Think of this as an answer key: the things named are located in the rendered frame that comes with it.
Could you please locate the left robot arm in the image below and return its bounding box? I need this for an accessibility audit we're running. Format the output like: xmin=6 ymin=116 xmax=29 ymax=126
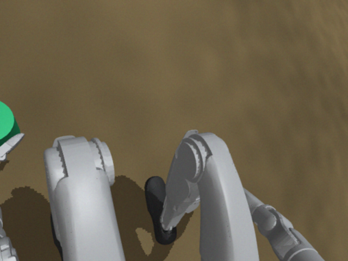
xmin=0 ymin=208 xmax=19 ymax=261

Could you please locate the right robot arm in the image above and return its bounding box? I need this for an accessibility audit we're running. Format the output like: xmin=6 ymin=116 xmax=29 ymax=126
xmin=252 ymin=204 xmax=324 ymax=261

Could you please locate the left robot foot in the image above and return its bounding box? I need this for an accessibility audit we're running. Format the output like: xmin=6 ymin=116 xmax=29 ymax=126
xmin=51 ymin=213 xmax=63 ymax=261

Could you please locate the right robot foot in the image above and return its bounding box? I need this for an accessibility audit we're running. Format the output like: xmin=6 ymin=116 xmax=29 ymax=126
xmin=145 ymin=176 xmax=177 ymax=245

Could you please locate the left robot hand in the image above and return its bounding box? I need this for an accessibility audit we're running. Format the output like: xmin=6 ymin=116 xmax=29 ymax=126
xmin=0 ymin=133 xmax=25 ymax=161

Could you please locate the right robot hand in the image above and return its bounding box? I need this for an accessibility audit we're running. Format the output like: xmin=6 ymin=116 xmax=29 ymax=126
xmin=243 ymin=188 xmax=264 ymax=217

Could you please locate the bottle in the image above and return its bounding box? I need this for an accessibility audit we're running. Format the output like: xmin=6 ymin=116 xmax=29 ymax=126
xmin=0 ymin=101 xmax=20 ymax=147

